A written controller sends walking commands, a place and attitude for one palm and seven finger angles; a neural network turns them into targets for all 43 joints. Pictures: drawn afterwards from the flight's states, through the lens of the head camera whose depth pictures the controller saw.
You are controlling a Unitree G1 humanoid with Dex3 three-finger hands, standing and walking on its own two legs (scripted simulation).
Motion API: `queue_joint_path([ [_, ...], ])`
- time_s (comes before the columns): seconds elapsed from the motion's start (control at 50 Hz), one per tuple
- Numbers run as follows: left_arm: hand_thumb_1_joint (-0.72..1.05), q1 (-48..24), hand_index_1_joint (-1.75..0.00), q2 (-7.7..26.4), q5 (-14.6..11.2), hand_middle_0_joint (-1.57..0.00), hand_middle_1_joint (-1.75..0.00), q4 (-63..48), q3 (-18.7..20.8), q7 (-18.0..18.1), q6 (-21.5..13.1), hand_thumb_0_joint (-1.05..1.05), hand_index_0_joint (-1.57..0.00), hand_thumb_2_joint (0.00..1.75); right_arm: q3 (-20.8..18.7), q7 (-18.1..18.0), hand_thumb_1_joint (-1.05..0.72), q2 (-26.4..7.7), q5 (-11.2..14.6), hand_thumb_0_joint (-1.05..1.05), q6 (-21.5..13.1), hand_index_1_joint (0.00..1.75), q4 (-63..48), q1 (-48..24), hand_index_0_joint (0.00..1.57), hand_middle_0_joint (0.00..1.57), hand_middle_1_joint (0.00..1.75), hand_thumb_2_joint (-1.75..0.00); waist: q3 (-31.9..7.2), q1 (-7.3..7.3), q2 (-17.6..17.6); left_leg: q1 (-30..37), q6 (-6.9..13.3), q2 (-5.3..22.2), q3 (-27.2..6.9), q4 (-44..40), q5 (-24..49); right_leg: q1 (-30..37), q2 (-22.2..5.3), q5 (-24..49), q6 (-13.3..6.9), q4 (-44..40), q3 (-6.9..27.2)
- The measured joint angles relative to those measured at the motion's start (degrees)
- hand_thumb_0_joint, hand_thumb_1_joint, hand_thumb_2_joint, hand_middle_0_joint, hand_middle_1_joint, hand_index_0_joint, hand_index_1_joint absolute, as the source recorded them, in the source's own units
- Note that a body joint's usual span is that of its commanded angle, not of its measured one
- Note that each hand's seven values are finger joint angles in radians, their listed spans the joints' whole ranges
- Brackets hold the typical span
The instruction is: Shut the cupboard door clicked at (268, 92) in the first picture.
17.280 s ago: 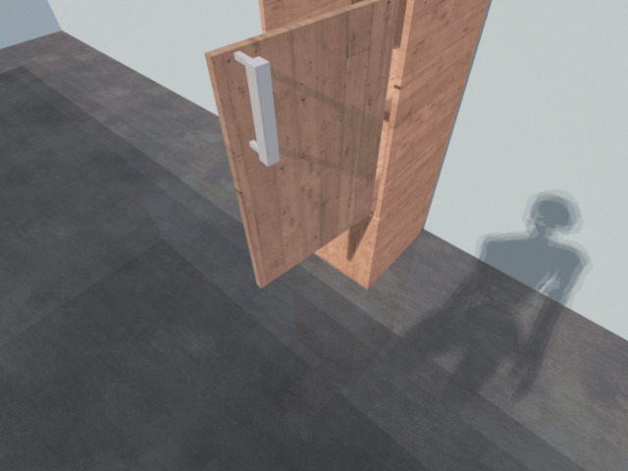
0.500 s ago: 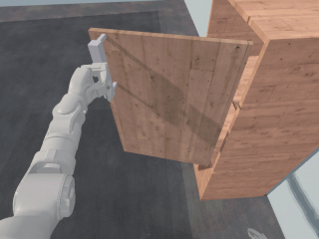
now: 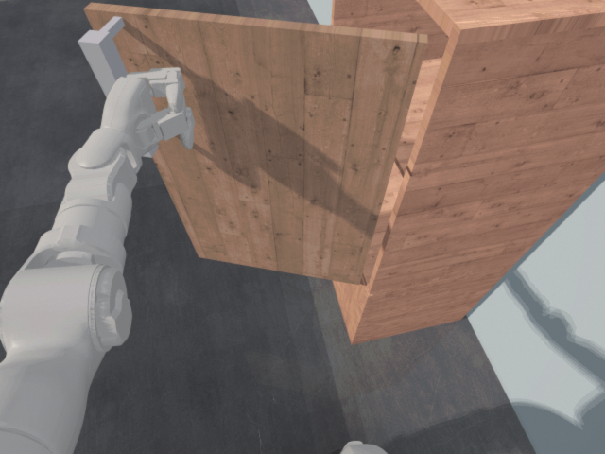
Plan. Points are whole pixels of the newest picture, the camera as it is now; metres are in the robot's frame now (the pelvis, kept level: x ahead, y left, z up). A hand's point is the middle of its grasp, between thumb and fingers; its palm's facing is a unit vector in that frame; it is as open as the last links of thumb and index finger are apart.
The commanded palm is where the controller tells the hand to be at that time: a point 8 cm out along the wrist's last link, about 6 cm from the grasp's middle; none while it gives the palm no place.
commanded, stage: push the door shut along its arc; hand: left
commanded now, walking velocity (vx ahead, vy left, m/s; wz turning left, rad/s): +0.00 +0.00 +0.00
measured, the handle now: (132, 92) +0.57 +0.17 +0.17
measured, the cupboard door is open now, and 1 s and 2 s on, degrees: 66 53 51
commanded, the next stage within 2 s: pull the fist back off the door in 0.76 s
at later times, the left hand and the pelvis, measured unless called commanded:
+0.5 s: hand (198, 95) +0.54 +0.08 +0.18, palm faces -0.37 -0.93 +0.00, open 3.0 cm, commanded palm +0.56 +0.13 +0.17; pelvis +0.00 +0.00 -0.01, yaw +0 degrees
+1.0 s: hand (220, 71) +0.59 +0.05 +0.18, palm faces -0.08 -0.99 +0.13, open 3.0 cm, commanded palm +0.57 +0.09 +0.17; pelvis +0.01 +0.01 -0.01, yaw +1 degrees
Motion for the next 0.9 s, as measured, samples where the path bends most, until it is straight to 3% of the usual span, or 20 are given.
queue_joint_path([
  [0.22,0.90,-6.4,-1.50,3.4,1.2,-1.30,-1.50,4.5,0.8,-2.8,0.6,0.02,-1.30,0.91,-0.3,-0.3,-0.90,-0.5,-0.6,0.01,0.9,0.30,-0.1,1.5,0.20,0.21,0.30,-0.90,0.0,-2.21,0.1,-3.7,-0.3,0.7,-0.1,1.2,-0.3,-3.3,0.7,0.4,-0.3,0.1,-0.1],
  [0.52,0.87,-14.5,-1.50,6.4,1.8,-1.30,-1.50,10.1,-0.9,-5.5,1.4,0.00,-1.30,0.93,-0.2,-0.6,-0.90,-0.9,-1.3,0.01,2.6,0.30,0.3,1.5,0.20,0.21,0.30,-0.90,0.0,-3.67,-0.2,-9.2,0.0,0.9,-0.8,4.3,-1.1,-7.8,0.7,0.4,-0.2,1.4,-0.7],
  [0.84,0.96,-20.7,-1.50,5.6,0.9,-1.30,-1.50,12.6,-4.8,-4.8,1.9,-0.01,-1.30,0.99,-0.4,-0.6,-0.90,-0.4,-1.9,0.00,2.5,0.30,2.9,2.4,0.20,0.21,0.30,-0.90,-0.4,-4.80,-0.4,-13.6,0.8,0.3,-0.7,7.5,-2.5,-11.9,0.0,-0.7,0.6,4.1,-0.5],
  [0.88,0.98,-21.1,-1.50,5.4,0.9,-1.30,-1.50,12.6,-5.0,-4.7,2.0,-0.01,-1.30,1.00,-0.3,-0.6,-0.90,-0.2,-1.9,0.00,2.5,0.30,3.3,2.6,0.20,0.21,0.30,-0.90,-0.5,-4.94,-0.4,-13.7,0.9,0.2,-0.6,7.6,-2.7,-12.1,-0.1,-0.9,0.6,4.4,-0.4],
  [0.9,0.97,-21.4,-1.50,4.5,0.6,-1.30,-1.50,12.8,-3.1,-3.2,2.7,-0.01,-1.30,1.00,-0.4,-0.5,-0.90,-0.3,-1.9,0.00,2.5,0.30,3.0,3.0,0.20,0.21,0.30,-0.90,-0.6,-4.88,0.0,-14.1,0.8,0.4,-0.8,7.8,-2.9,-12.2,0.0,-0.9,0.7,4.2,-0.6],
])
